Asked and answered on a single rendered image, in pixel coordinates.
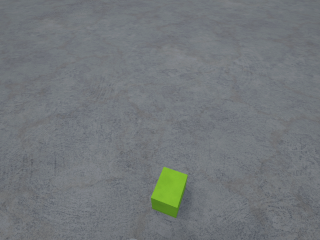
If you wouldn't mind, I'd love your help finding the carton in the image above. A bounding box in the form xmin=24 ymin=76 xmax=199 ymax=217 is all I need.
xmin=151 ymin=167 xmax=188 ymax=218

